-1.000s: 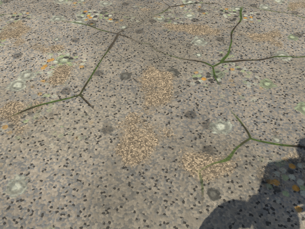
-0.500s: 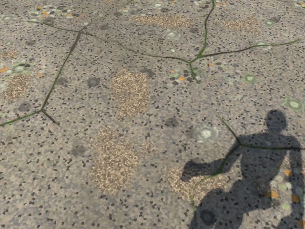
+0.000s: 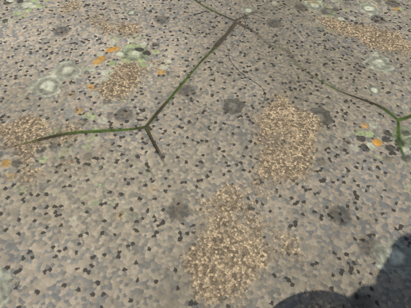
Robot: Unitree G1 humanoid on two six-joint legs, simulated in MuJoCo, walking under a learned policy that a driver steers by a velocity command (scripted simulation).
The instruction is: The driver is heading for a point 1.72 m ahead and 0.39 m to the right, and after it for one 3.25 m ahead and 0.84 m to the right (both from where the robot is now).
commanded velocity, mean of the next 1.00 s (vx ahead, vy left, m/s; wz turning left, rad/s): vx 0.09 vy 0.00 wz -0.25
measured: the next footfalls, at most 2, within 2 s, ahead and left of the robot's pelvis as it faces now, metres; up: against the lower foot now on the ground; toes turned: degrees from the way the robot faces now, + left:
right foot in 0.74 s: +0.11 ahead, -0.13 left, +0.00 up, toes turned -19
left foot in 1.24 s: +0.19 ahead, +0.07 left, +0.00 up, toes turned -25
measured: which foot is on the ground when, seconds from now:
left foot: down 0.00-0.74, up 0.76-1.00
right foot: up 0.00-0.72, down 0.74-1.00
